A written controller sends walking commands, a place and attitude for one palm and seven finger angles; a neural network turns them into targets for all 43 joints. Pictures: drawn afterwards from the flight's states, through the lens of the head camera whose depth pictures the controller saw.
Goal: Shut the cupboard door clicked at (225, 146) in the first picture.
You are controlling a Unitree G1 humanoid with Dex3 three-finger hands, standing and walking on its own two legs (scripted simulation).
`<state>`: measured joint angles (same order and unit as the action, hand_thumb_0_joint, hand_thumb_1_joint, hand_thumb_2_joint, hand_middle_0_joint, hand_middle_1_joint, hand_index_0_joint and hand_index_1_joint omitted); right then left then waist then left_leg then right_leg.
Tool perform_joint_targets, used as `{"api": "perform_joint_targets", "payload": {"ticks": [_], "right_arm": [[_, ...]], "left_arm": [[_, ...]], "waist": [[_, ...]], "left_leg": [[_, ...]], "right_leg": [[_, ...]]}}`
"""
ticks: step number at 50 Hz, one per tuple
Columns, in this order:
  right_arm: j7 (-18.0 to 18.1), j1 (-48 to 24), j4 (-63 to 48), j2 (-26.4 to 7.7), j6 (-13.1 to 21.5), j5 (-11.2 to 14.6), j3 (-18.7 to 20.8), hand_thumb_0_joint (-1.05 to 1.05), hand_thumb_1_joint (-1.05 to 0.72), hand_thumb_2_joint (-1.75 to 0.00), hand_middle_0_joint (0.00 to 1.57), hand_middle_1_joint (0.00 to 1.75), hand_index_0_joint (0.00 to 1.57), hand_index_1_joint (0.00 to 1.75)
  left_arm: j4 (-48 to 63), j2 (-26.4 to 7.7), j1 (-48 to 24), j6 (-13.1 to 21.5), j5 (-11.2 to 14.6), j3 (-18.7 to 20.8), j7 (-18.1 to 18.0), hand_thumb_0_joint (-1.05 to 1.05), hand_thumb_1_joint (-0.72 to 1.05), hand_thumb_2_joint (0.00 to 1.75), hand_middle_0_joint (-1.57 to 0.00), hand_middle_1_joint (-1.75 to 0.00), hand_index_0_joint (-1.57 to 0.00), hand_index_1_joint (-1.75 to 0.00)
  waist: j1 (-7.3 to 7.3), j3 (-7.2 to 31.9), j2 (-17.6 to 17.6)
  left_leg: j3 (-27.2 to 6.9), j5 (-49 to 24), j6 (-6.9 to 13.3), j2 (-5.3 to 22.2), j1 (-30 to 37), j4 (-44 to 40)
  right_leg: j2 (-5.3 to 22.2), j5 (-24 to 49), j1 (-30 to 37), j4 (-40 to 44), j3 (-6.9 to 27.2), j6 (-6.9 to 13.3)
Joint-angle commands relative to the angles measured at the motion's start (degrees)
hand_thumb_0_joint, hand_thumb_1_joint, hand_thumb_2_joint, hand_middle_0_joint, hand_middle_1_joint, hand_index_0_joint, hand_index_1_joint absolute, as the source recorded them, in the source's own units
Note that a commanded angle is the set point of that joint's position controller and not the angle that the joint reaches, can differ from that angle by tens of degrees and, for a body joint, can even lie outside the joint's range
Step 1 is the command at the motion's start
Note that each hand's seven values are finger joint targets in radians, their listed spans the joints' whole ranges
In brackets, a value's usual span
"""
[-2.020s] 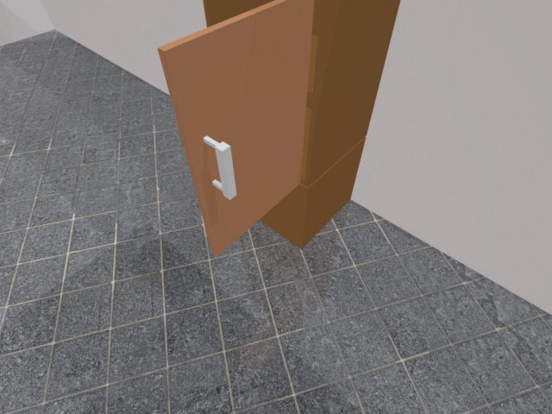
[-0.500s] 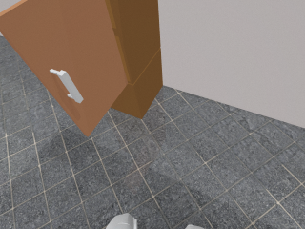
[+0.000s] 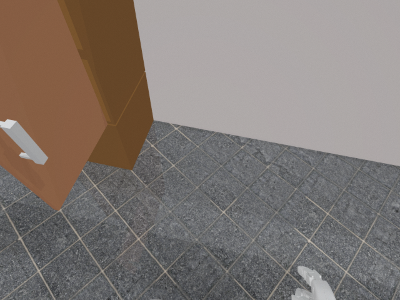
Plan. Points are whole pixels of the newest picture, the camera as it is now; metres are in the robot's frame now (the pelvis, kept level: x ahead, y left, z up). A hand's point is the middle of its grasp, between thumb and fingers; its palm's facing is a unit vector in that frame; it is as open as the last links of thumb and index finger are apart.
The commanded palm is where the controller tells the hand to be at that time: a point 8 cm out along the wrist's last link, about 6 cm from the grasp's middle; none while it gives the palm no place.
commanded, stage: walk around to get in front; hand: left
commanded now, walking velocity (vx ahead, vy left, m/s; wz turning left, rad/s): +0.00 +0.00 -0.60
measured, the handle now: (18, 142) +0.40 +0.47 +0.00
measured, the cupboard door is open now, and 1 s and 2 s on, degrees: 91 91 91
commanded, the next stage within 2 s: none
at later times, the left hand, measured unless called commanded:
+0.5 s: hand (160, 275) +0.18 +0.11 -0.14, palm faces -0.33 -0.90 -0.29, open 7.4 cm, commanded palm none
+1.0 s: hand (170, 265) +0.20 +0.09 -0.16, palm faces -0.53 -0.82 -0.21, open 7.4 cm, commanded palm none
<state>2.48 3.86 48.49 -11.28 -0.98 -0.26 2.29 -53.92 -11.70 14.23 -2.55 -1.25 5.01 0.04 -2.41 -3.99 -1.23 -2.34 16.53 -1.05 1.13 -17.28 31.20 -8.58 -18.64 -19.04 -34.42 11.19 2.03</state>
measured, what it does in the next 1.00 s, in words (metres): steps on the spot, turning right: right foot, then left foot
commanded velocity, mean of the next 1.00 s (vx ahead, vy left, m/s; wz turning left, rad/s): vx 0.00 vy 0.00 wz -0.60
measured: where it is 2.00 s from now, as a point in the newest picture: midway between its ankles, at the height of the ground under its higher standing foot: outside the picture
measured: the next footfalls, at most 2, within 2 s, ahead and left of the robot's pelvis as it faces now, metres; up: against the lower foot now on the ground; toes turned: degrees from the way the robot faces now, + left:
right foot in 0.36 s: +0.01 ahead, -0.15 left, +0.00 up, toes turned -20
left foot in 0.80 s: +0.11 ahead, +0.05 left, +0.00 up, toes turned -27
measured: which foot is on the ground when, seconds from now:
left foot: down 0.00-0.36, up 0.38-0.78, down 0.80-1.00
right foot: up 0.00-0.34, down 0.36-0.80, up 0.82-1.00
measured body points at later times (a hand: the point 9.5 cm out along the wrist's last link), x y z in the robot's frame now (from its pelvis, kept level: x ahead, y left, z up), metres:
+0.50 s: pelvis +0.00 -0.05 +0.00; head +0.05 -0.10 +0.44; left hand +0.20 +0.15 -0.12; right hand -0.06 -0.31 -0.16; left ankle +0.00 +0.11 -0.65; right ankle -0.03 -0.13 -0.73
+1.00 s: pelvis +0.02 -0.05 +0.01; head +0.08 -0.07 +0.46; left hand +0.23 +0.13 -0.14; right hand -0.05 -0.29 -0.12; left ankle +0.08 +0.07 -0.73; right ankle -0.09 -0.13 -0.64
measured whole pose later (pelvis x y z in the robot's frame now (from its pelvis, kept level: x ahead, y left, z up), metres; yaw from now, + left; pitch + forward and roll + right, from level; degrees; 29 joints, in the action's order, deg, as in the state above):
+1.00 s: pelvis +0.02 -0.05 +0.01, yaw -37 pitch +2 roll -1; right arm 2.4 11.9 49.6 -10.1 -0.8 -2.1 0.7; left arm -52.5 -14.3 10.6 -3.6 -1.6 6.1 2.3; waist -1.7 -5.0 -1.0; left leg 8.5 16.4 -1.0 6.2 -13.0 27.5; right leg 0.3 -25.0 -29.3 -63.9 -0.3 -3.0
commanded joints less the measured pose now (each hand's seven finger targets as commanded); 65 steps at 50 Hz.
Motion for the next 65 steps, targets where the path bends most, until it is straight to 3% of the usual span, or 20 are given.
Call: {"api": "perform_joint_targets", "payload": {"ticks": [1,6,12,16,17,18,20,24,37,38,40,41,45,52,55,57,58,59,60,65], "right_arm": [[1.4,8.1,-2.9,-13.7,0.7,-1.5,2.6,0.0,-0.9,-0.9,0.2,0.3,0.2,0.3],[1.0,6.0,-2.9,-9.9,1.1,-1.7,1.3,0.0,-0.9,-0.9,0.2,0.3,0.2,0.3],[0.1,12.8,0.1,-12.3,0.7,-1.7,2.5,0.0,-0.9,-0.9,0.2,0.3,0.2,0.3],[-0.5,11.1,0.0,-13.8,0.4,-1.1,3.2,0.0,-0.9,-0.9,0.2,0.3,0.2,0.3],[-0.9,11.5,-0.6,-11.8,0.4,-0.4,3.0,0.0,-0.9,-0.9,0.2,0.3,0.2,0.3],[-1.1,7.7,-3.9,-6.6,0.3,-0.1,1.5,0.0,-0.9,-0.9,0.2,0.3,0.2,0.3],[0.1,6.9,-2.5,-8.2,-0.9,-0.1,1.7,0.0,-0.9,-0.9,0.2,0.3,0.2,0.3],[-0.7,7.5,-0.4,-7.3,-1.4,-0.4,1.8,0.0,-0.9,-0.9,0.2,0.3,0.2,0.3],[-0.1,10.2,-1.0,-5.7,0.1,0.1,1.9,0.0,-0.9,-0.9,0.2,0.3,0.2,0.3],[0.1,12.7,-0.2,-6.5,0.5,0.1,2.0,0.0,-0.9,-0.9,0.2,0.3,0.2,0.3],[0.4,14.8,-0.9,-15.1,1.4,-1.1,3.3,0.0,-0.9,-0.9,0.2,0.3,0.2,0.3],[0.7,14.8,-1.1,-15.3,1.0,-1.5,3.0,0.0,-0.9,-0.9,0.2,0.3,0.2,0.3],[0.9,8.0,-3.2,-9.6,1.4,-1.8,1.1,0.0,-0.9,-0.9,0.2,0.3,0.2,0.3],[-0.1,13.9,0.1,-11.5,0.7,-1.8,2.6,0.0,-0.9,-0.9,0.2,0.3,0.2,0.3],[-0.5,12.5,0.0,-12.9,0.4,-1.7,3.4,0.0,-0.9,-0.9,0.2,0.3,0.2,0.3],[-0.9,10.1,-0.8,-12.7,0.3,-0.9,3.6,0.0,-0.9,-0.9,0.2,0.3,0.2,0.3],[-1.2,8.9,-3.0,-8.0,0.2,-0.1,2.6,0.0,-0.9,-0.9,0.2,0.3,0.2,0.3],[-0.8,5.8,-5.1,-7.2,-0.5,-0.3,1.9,0.0,-0.9,-0.9,0.2,0.3,0.2,0.3],[-0.4,6.0,-4.3,-7.6,-1.0,0.0,1.8,0.0,-0.9,-0.9,0.2,0.3,0.2,0.3],[-0.9,6.6,-0.9,-7.0,-1.5,-0.5,2.1,0.0,-0.9,-0.9,0.2,0.3,0.2,0.3]], "left_arm": [[7.0,-7.8,-3.0,1.2,-0.5,2.0,0.7,0.0,0.9,0.9,-0.2,-0.3,-0.2,-0.3],[5.5,-5.8,-2.8,0.1,-0.1,1.5,2.1,0.0,0.9,0.9,-0.2,-0.3,-0.2,-0.3],[7.3,-4.6,-9.0,0.5,0.1,0.2,2.6,0.0,0.9,0.9,-0.2,-0.3,-0.2,-0.3],[5.2,-6.9,-3.4,1.4,0.1,0.5,2.4,0.0,0.9,0.9,-0.2,-0.3,-0.2,-0.3],[3.6,-11.4,1.7,2.1,-0.3,1.4,1.8,0.0,0.9,0.9,-0.2,-0.3,-0.2,-0.3],[2.4,-18.6,6.0,2.4,-0.6,3.2,0.5,0.0,0.9,0.9,-0.2,-0.3,-0.2,-0.3],[2.2,-14.9,3.8,1.7,0.4,2.4,-1.2,0.0,0.9,0.9,-0.2,-0.3,-0.2,-0.3],[5.0,-11.2,-4.2,1.7,0.2,1.3,-1.7,0.0,0.9,0.9,-0.2,-0.3,-0.2,-0.3],[6.2,-11.2,-6.3,1.4,0.0,2.2,-0.7,0.0,0.9,0.9,-0.2,-0.3,-0.2,-0.3],[6.5,-10.3,-7.3,1.2,0.4,2.0,-0.7,0.0,0.9,0.9,-0.2,-0.3,-0.2,-0.3],[8.2,-4.9,-4.8,1.0,1.0,0.9,0.2,0.0,0.9,0.9,-0.2,-0.3,-0.2,-0.3],[8.3,-7.0,-7.0,1.0,0.1,1.2,0.6,0.0,0.9,0.9,-0.2,-0.3,-0.2,-0.3],[6.0,-6.4,-4.0,0.4,-0.3,2.0,1.9,0.0,0.9,0.9,-0.2,-0.3,-0.2,-0.3],[7.4,-3.7,-9.2,0.5,0.0,0.3,2.6,0.0,0.9,0.9,-0.2,-0.3,-0.2,-0.3],[6.7,-4.6,-6.8,1.1,0.0,0.4,2.5,0.0,0.9,0.9,-0.2,-0.3,-0.2,-0.3],[4.1,-8.1,1.0,1.7,-0.2,1.3,2.1,0.0,0.9,0.9,-0.2,-0.3,-0.2,-0.3],[2.7,-15.3,5.4,2.4,-0.9,2.7,1.1,0.0,0.9,0.9,-0.2,-0.3,-0.2,-0.3],[1.8,-18.1,7.7,2.2,0.3,3.2,0.1,0.0,0.9,0.9,-0.2,-0.3,-0.2,-0.3],[1.9,-16.8,6.6,2.0,0.4,2.8,-0.5,0.0,0.9,0.9,-0.2,-0.3,-0.2,-0.3],[5.2,-10.4,-3.0,2.2,0.4,1.3,-1.3,0.0,0.9,0.9,-0.2,-0.3,-0.2,-0.3]], "waist": [[3.16,5.2,10.0],[1.22,4.5,11.5],[4.77,5.7,14.3],[1.14,8.5,11.9],[-1.31,12.1,1.0],[-3.86,12.8,-18.7],[-2.35,10.3,-12.3],[1.35,7.8,-7.8],[3.86,6.3,-6.2],[5.21,7.3,-4.8],[5.01,9.2,20.8],[5.74,7.3,14.5],[1.67,5.0,11.6],[5.36,5.6,14.2],[4.18,6.6,15.5],[-0.66,9.5,7.0],[-2.98,11.0,-13.3],[-4.2,11.8,-17.8],[-3.09,10.0,-13.1],[1.61,8.1,-7.4]], "left_leg": [[-19.4,-20.6,12.8,27.1,9.5,-15.0],[-0.1,-31.5,8.2,15.9,10.7,-10.1],[5.4,-34.1,7.3,16.8,13.9,-6.7],[8.8,-29.8,2.9,16.1,8.6,3.6],[12.1,-19.5,-0.4,13.2,-0.9,13.9],[13.6,19.3,-3.6,3.6,-17.0,30.5],[1.8,16.7,-2.7,6.2,-18.8,38.0],[2.6,7.9,-3.9,5.5,-14.4,34.5],[3.3,2.0,-2.3,0.2,1.4,3.3],[3.1,-2.6,-1.9,1.4,8.3,-4.3],[-20.0,-12.9,7.1,25.0,18.5,-16.1],[-20.0,-16.9,11.3,29.0,13.0,-15.8],[-1.0,-29.6,7.5,18.4,9.8,-11.9],[8.7,-33.8,6.7,17.7,15.2,-7.0],[10.2,-31.7,5.2,18.7,13.9,-2.6],[13.4,-22.5,1.0,16.2,5.4,9.3],[16.3,6.1,-2.6,8.6,-10.6,23.4],[9.6,23.0,-3.5,4.2,-16.4,33.7],[3.6,19.8,-2.8,6.0,-17.2,37.4],[2.4,6.4,-4.2,5.4,-15.0,34.8]], "right_leg": [[6.6,-15.7,-13.7,-29.9,-5.9,-4.3],[9.0,-6.7,-14.3,-32.8,-10.2,-5.7],[9.2,-5.9,-7.4,-12.9,-16.0,-4.6],[7.9,6.9,8.5,6.2,-17.4,-2.2],[14.6,21.0,22.0,11.0,-9.9,0.3],[30.5,47.0,28.1,11.5,12.1,7.2],[28.4,46.0,23.5,9.8,5.8,10.6],[21.5,39.6,15.4,10.0,0.9,8.2],[17.5,26.7,4.5,8.9,9.7,7.1],[15.5,23.3,0.5,6.5,8.6,4.8],[3.0,-14.3,-15.4,-14.4,-6.3,-2.0],[6.0,-17.2,-14.5,-26.4,-6.5,-2.7],[9.2,-7.3,-14.4,-35.9,-9.1,-5.0],[9.7,-6.4,-8.9,-14.1,-16.6,-4.6],[8.8,-3.6,-2.4,-3.5,-18.3,-3.3],[10.1,12.5,12.9,9.2,-15.9,-1.5],[24.7,32.0,24.1,12.9,4.2,3.9],[31.9,50.1,23.0,11.4,12.3,9.6],[31.1,41.3,20.2,11.9,8.5,11.5],[21.0,37.1,14.2,11.5,1.2,7.6]]}}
